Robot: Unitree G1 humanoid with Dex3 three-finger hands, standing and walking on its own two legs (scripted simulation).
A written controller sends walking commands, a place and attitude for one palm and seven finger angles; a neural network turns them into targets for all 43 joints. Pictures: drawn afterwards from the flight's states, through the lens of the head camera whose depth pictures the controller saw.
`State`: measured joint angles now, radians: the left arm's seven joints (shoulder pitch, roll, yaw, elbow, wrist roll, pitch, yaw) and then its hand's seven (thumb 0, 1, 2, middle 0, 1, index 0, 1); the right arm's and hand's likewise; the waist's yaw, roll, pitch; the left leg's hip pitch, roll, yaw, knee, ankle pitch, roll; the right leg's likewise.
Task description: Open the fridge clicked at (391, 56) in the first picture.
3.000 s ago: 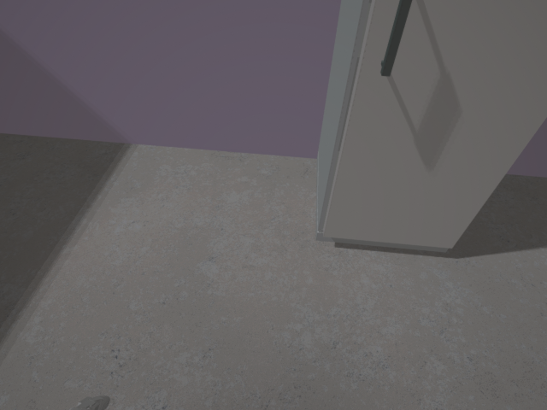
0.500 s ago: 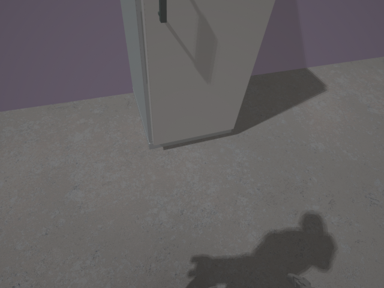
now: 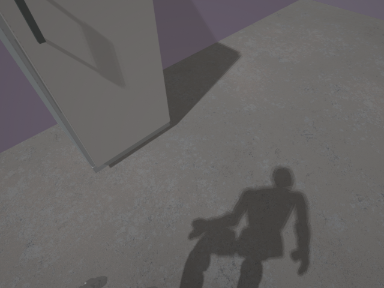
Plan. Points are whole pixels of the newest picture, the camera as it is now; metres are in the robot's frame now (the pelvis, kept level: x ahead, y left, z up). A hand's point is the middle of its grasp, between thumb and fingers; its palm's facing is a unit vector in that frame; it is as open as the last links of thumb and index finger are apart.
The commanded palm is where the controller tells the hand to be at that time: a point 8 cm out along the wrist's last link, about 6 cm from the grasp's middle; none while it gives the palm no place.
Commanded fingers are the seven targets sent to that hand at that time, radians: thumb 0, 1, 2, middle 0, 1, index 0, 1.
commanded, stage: walk to a spot facing it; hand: left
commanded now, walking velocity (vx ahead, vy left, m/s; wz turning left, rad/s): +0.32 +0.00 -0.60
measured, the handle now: (19, 2) +0.84 +0.54 +0.21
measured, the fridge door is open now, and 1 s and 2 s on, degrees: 0 0 0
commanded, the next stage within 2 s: turn to face it in 1.10 s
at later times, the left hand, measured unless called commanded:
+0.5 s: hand (100, 276) +0.18 +0.25 -0.18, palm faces -0.19 -0.97 -0.15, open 7.4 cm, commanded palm none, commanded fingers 0.00 0.90 0.90 -0.20 -0.30 -0.20 -0.30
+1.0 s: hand (186, 157) +0.54 +0.04 -0.17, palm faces -0.58 -0.80 -0.16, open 7.4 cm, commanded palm none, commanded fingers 0.00 0.90 0.90 -0.20 -0.30 -0.20 -0.30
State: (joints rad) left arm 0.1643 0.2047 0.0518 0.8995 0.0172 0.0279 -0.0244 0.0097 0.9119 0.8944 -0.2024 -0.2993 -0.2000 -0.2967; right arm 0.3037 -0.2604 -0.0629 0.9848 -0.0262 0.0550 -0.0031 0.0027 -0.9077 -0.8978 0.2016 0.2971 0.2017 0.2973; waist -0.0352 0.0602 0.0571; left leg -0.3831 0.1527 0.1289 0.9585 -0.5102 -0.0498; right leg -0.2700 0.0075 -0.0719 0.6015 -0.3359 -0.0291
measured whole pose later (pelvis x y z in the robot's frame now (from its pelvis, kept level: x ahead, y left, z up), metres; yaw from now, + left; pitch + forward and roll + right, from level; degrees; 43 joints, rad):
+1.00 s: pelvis +0.33 -0.03 -0.02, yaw -33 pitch -1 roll +1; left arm 0.08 0.19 0.06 0.92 0.03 -0.02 -0.04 0.01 0.91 0.89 -0.20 -0.30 -0.20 -0.30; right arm 0.52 -0.11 -0.03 1.09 -0.01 -0.03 -0.01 0.00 -0.91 -0.90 0.20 0.30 0.20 0.30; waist -0.05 -0.03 0.11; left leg -0.01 0.16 0.41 0.78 -0.49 -0.05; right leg -0.45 0.00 -0.19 0.61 -0.12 -0.10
